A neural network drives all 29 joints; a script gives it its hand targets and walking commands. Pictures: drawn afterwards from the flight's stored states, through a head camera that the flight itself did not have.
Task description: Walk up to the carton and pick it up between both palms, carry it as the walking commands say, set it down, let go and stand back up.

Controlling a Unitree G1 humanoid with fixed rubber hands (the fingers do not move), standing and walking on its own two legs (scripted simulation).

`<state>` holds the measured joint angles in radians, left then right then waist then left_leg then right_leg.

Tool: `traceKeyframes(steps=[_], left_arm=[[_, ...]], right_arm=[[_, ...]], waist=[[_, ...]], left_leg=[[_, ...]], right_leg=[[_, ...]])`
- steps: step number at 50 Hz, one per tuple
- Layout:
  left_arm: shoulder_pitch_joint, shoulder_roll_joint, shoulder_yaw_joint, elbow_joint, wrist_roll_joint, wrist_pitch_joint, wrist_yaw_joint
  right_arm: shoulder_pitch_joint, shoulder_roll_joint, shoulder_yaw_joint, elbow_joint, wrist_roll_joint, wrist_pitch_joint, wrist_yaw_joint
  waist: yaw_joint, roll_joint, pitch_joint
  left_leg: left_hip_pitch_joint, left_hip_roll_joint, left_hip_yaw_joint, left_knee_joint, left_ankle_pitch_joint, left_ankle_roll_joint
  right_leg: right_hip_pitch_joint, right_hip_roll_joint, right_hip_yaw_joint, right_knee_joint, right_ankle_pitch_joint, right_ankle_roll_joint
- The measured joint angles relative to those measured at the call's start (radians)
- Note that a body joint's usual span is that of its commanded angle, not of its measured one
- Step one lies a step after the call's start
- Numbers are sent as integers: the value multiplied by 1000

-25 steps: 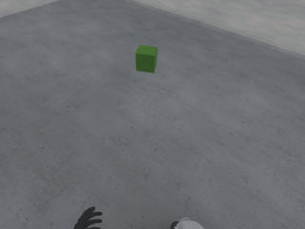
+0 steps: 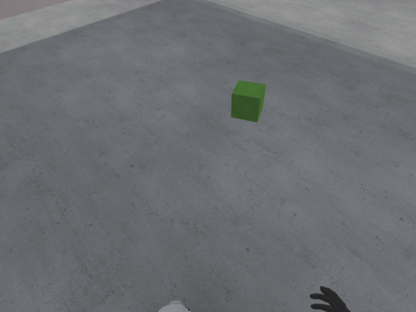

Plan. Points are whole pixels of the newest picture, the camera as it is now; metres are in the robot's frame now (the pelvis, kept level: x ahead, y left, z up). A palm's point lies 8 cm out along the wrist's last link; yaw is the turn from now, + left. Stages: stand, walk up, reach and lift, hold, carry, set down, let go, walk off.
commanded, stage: walk up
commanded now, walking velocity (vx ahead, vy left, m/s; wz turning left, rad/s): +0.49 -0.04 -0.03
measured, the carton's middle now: (248, 101) +1.64 -0.14 -0.67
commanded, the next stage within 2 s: none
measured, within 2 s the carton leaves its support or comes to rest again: neither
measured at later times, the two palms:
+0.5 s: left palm (148, 220) +0.37 +0.21 -0.13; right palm out of the picture +0.10 -0.24 -0.11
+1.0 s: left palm (161, 222) +0.36 +0.17 -0.11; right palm (319, 154) +0.61 -0.28 -0.12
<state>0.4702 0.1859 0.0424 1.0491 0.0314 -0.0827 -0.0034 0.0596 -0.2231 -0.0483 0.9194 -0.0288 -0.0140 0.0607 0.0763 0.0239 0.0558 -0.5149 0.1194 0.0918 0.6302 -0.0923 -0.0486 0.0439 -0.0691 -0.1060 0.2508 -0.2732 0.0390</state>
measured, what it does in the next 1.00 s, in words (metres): walks ahead: left foot, then right foot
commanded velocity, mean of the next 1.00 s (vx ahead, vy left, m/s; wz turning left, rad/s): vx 0.50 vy -0.05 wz -0.01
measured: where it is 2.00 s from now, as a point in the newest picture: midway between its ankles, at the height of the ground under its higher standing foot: (240, 183)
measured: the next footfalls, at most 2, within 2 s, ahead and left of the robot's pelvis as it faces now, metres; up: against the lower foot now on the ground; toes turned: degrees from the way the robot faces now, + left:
left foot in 0.08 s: +0.19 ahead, +0.15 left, +0.00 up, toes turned +8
right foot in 0.58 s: +0.42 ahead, -0.17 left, +0.00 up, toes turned -7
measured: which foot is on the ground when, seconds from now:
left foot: up 0.00-0.06, down 0.08-0.58, up 0.60-1.00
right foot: down 0.00-0.08, up 0.10-0.56, down 0.58-1.00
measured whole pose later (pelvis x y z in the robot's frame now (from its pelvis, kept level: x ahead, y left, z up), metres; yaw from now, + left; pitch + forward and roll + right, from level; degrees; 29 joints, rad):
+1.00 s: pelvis +0.46 -0.05 +0.00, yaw +0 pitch +0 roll +1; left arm 0.50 0.16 0.04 1.06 0.03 -0.10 0.00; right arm 0.05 -0.22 -0.05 0.94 -0.03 -0.01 0.06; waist 0.08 0.04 0.06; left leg -0.57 0.11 0.08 0.71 -0.05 -0.05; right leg 0.03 -0.06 -0.11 0.24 -0.26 0.02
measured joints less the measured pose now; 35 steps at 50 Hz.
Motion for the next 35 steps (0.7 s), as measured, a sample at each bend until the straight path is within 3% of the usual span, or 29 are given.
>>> traceKeyframes(steps=[3, 4, 6, 8, 11, 15, 21, 28, 29, 30, 32, 35], left_arm=[[10, 6, 1, 18, -1, 9, 4], [16, 7, -2, 23, -3, 12, 5], [-20, 21, 6, 23, -4, 25, 4], [-65, 39, 18, 6, -3, 31, -2], [-132, 65, 29, -18, -3, 37, -16], [-214, 78, 37, -49, -1, 62, -38], [-313, 57, 23, -87, -9, 86, -68], [-403, 19, 4, -125, -12, 61, -72], [-406, 19, 4, -129, -10, 48, -65], [-410, 17, 8, -127, -5, 33, -56], [-392, 10, 15, -122, 0, 15, -38], [-311, 8, 12, -101, -3, 2, -25]], right_arm=[[-18, 9, 7, -6, -6, -21, -12], [-18, 5, 7, -5, -7, -34, -20], [1, 13, 4, 4, -7, -46, -39], [64, 11, 1, 25, 0, -46, -51], [174, 9, -4, 71, 6, -53, -59], [314, 15, -5, 116, 6, -66, -63], [438, 33, -2, 140, 2, -63, -69], [478, 23, -9, 147, 2, -55, -68], [485, 20, -7, 147, 3, -53, -66], [481, 16, -6, 148, 0, -51, -64], [433, 8, -3, 140, -2, -44, -63], [338, -10, -12, 111, -3, -44, -57]], waist=[[7, -18, -4], [5, -18, -9], [-14, -47, 1], [-31, -56, -3], [-62, -70, -16], [-97, -72, -27], [-153, -59, -31], [-187, -31, -37], [-184, -29, -41], [-174, -19, -39], [-151, 0, -31], [-117, 13, -30]], left_leg=[[91, -9, 33, -96, -39, 9], [119, -11, 35, -117, -41, 19], [98, -22, 40, -31, -79, 52], [128, -19, 34, -34, -115, 64], [211, -18, 30, -127, -107, 55], [300, -14, 26, -219, -107, 47], [407, 4, 24, -291, -141, 13], [506, 37, 29, -298, -235, -56], [498, 43, 25, -245, -279, -56], [465, 58, 19, -146, -332, -36], [333, 46, -43, 176, -398, 7], [156, 7, -50, 488, -268, 35]], right_leg=[[13, -8, 8, 78, -91, 27], [-12, -11, 17, 161, -142, 24], [-140, -9, 73, 478, -203, -7], [-273, 19, 103, 750, -149, -24], [-425, 6, 93, 886, -21, -28], [-562, -24, 87, 839, 90, -11], [-624, -38, 61, 580, 196, 12], [-510, -12, 9, 284, 142, 10], [-471, -8, -2, 253, 116, 8], [-465, 1, -8, 259, 156, -18], [-479, 14, -13, 335, 112, -56], [-402, 14, -11, 278, 76, -60]])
